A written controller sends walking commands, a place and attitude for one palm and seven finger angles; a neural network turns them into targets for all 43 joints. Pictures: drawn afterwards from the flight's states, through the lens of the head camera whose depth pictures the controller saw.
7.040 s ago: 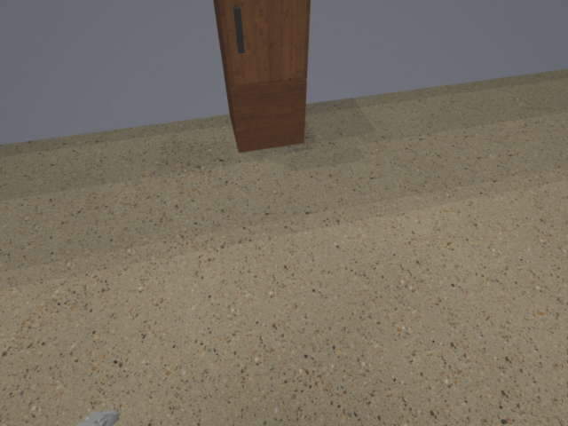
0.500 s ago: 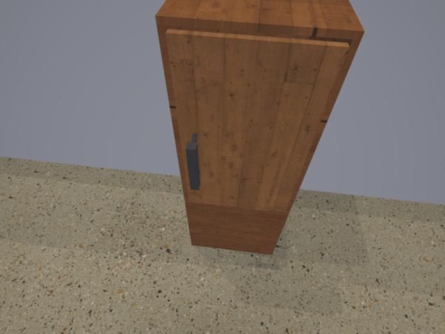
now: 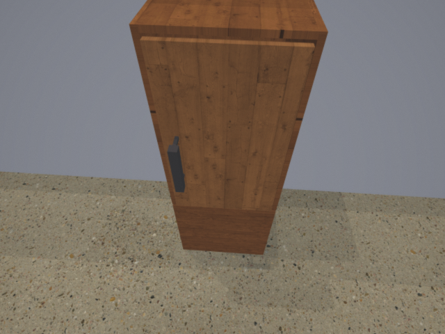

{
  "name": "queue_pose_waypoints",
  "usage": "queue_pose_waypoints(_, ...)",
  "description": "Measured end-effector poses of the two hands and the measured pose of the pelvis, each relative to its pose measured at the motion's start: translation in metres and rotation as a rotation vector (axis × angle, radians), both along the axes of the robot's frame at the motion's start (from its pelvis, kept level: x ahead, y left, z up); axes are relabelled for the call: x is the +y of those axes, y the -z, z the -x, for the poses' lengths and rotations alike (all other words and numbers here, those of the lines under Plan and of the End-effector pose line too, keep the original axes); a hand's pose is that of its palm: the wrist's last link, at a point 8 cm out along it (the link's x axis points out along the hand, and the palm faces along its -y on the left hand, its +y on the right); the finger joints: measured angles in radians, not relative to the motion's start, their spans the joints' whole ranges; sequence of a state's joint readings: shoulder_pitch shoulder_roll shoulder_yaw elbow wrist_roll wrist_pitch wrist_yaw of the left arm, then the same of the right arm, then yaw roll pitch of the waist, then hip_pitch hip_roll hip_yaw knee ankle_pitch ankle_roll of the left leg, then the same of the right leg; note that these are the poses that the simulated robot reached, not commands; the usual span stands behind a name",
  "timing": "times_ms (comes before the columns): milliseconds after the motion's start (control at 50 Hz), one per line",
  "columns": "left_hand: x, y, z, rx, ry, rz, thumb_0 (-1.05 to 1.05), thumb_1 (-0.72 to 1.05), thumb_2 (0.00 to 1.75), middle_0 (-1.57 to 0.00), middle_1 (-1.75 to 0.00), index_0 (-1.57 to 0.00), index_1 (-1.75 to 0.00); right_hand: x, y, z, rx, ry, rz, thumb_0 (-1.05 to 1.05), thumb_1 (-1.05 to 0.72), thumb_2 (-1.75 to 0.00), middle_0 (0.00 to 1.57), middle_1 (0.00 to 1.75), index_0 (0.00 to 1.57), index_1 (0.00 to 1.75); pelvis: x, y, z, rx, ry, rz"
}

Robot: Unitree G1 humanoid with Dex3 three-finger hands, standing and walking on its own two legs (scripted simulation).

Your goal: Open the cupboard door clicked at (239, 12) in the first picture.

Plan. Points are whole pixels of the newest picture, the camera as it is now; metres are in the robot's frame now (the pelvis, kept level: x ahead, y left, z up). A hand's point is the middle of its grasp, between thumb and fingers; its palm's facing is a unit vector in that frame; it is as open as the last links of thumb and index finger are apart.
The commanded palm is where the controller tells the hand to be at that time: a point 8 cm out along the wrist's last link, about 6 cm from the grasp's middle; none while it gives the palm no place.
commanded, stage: come to a stop and stand still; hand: left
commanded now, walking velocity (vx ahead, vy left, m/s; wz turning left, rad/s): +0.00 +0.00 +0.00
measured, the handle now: (178, 164) +0.56 +0.16 -0.10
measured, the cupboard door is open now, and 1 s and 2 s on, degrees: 0 0 0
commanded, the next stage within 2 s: look again from close up in 0.70 s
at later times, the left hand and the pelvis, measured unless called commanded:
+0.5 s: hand out of the picture +0.00 +0.14 -0.18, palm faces +0.04 -0.99 -0.17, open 7.4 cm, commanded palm none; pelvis +0.02 -0.01 +0.00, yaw +0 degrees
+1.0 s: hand out of the picture +0.03 +0.18 -0.18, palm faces +0.00 -0.98 -0.21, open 7.4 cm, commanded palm none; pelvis +0.02 +0.01 -0.01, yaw -1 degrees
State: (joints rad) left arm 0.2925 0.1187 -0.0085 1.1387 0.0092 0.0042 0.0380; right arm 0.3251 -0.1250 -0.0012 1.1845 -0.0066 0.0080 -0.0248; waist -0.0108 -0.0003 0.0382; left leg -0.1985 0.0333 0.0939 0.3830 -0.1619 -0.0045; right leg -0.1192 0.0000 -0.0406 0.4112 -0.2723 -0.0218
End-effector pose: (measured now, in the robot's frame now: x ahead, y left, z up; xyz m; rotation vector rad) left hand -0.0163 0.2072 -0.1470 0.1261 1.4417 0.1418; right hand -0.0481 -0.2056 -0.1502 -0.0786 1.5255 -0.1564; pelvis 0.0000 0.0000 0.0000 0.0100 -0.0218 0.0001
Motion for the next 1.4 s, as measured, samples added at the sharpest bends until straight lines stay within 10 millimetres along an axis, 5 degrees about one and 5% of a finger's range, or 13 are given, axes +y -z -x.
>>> queue_pose_waypoints(120,-0.004,0.000,-0.001,0.007,-0.007,0.001,0.00,0.91,0.90,-0.20,-0.30,-0.20,-0.30,0.005,0.001,-0.001,0.008,0.005,-0.017,0.00,-0.91,-0.90,0.20,0.30,0.20,0.30,-0.002,0.000,-0.004,0.005,-0.001,0.000)
queue_pose_waypoints(280,-0.010,0.000,-0.004,0.005,-0.018,0.006,0.00,0.91,0.90,-0.20,-0.30,-0.20,-0.30,0.005,0.003,-0.028,-0.047,-0.007,-0.019,0.00,-0.91,-0.90,0.20,0.30,0.20,0.30,-0.004,0.000,-0.011,0.005,0.000,-0.001)
queue_pose_waypoints(800,-0.005,-0.001,-0.021,-0.007,-0.015,-0.018,0.00,0.91,0.90,-0.20,-0.30,-0.20,-0.30,-0.024,-0.001,-0.075,-0.112,-0.049,0.039,0.00,-0.92,-0.90,0.20,0.30,0.20,0.30,-0.010,0.000,-0.028,-0.002,-0.001,-0.003)
queue_pose_waypoints(1160,0.041,0.002,-0.057,-0.131,0.054,-0.055,0.00,0.91,0.90,-0.20,-0.30,-0.20,-0.30,-0.001,0.003,-0.083,-0.209,-0.070,0.048,0.01,-0.94,-0.90,0.20,0.30,0.20,0.30,0.020,0.010,-0.019,0.008,0.014,0.005)
queue_pose_waypoints(1400,0.053,0.001,-0.051,-0.070,0.063,-0.059,0.00,0.91,0.90,-0.20,-0.30,-0.20,-0.30,0.002,0.000,-0.081,-0.167,-0.075,0.049,0.00,-0.91,-0.90,0.20,0.30,0.20,0.30,0.023,0.007,-0.022,0.029,0.022,0.000)
